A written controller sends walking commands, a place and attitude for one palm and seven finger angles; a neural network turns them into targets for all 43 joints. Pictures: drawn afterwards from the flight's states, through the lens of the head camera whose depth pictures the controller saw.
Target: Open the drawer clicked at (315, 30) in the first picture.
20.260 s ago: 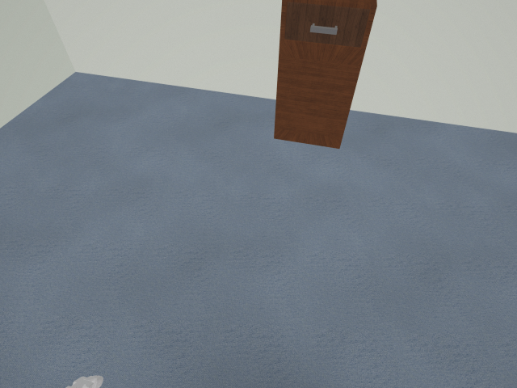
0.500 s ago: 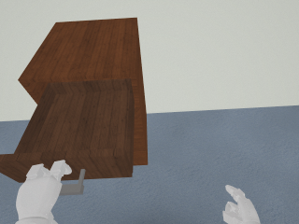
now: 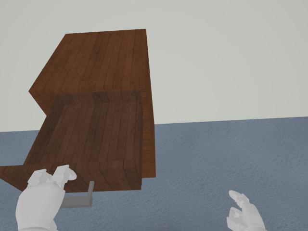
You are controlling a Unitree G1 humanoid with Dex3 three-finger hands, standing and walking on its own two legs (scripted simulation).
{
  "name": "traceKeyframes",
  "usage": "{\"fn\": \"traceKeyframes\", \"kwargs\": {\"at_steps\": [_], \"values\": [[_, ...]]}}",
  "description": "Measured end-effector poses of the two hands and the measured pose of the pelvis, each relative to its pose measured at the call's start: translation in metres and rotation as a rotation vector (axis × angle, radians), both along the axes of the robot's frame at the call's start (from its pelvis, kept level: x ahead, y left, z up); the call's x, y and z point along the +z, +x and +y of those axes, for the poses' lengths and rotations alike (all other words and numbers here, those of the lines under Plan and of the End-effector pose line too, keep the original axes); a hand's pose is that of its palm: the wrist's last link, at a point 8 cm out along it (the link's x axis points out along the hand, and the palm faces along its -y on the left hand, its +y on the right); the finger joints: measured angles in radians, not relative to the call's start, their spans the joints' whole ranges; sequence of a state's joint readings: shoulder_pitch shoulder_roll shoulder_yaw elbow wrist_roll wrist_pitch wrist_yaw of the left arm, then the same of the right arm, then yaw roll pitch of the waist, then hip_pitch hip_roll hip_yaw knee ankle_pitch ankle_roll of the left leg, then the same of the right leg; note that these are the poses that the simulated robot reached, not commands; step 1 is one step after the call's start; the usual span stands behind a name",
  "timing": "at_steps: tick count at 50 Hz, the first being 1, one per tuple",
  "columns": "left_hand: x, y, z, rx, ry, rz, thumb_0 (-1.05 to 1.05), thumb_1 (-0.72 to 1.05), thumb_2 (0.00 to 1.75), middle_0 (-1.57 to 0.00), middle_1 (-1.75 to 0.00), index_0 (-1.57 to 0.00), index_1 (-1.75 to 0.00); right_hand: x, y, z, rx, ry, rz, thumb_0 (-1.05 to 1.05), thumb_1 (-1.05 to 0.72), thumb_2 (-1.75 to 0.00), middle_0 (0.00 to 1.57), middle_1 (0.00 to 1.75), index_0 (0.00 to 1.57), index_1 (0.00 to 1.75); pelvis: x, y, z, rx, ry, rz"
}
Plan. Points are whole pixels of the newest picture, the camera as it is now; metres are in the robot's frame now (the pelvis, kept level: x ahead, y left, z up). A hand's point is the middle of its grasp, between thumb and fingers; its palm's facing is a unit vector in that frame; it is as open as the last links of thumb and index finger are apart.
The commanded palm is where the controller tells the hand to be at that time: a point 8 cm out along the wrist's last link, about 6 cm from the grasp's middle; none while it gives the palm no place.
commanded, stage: lift the hand off the handle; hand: left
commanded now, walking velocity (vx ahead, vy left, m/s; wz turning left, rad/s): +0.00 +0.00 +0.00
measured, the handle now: (71, 194) +0.21 +0.27 -0.04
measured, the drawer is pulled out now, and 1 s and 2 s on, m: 0.30 0.30 0.30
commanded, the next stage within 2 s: draw the hand back to the body in 1.16 s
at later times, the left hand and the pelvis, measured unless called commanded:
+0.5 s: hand (49, 197) +0.17 +0.26 +0.06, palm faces +0.02 -0.10 -1.00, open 13.8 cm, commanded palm +0.15 +0.26 +0.11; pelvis +0.00 +0.00 +0.01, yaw +0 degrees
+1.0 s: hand (40, 190) +0.18 +0.26 +0.10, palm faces +0.05 -0.11 -0.99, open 13.8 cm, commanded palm +0.14 +0.26 +0.15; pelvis +0.00 +0.00 +0.02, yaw +0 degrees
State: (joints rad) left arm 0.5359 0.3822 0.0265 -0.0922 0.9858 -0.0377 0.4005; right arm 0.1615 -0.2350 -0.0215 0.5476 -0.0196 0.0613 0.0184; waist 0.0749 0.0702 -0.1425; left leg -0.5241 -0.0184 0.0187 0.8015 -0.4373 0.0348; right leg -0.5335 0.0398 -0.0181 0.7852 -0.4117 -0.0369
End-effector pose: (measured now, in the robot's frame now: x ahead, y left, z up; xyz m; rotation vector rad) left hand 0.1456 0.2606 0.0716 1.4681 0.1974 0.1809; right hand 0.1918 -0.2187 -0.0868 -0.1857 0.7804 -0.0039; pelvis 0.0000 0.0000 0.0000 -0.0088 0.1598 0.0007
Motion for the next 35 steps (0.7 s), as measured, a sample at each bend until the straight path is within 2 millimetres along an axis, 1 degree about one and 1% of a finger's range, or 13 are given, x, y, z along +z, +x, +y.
{"fn": "traceKeyframes", "kwargs": {"at_steps": [13, 26, 35], "values": [[0.02, -0.008, 0.004, 0.003, -0.001, -0.004, 0.0, -0.49, 0.3, -0.32, -1.2, -0.32, -1.2, 0.01, 0.005, 0.003, 0.017, 0.006, -0.025, 0.01, -0.91, -0.89, 0.21, 0.3, 0.2, 0.3, 0.006, -0.001, -0.001, 0.006, -0.001, -0.033], [0.04, 0.007, 0.001, -0.015, 0.0, -0.018, 0.0, -0.49, 0.3, -0.32, -1.2, -0.32, -1.2, 0.013, 0.004, 0.004, 0.011, 0.017, -0.015, 0.01, -0.91, -0.89, 0.21, 0.3, 0.2, 0.3, 0.013, 0.001, -0.002, 0.003, 0.002, -0.057], [0.055, -0.005, 0.005, -0.009, 0.0, -0.005, 0.0, -0.49, 0.3, -0.32, -1.2, -0.32, -1.2, 0.02, 0.009, 0.002, 0.014, 0.011, -0.021, 0.01, -0.91, -0.89, 0.21, 0.3, 0.2, 0.3, 0.018, 0.004, -0.002, 0.002, 0.0, -0.073]]}}
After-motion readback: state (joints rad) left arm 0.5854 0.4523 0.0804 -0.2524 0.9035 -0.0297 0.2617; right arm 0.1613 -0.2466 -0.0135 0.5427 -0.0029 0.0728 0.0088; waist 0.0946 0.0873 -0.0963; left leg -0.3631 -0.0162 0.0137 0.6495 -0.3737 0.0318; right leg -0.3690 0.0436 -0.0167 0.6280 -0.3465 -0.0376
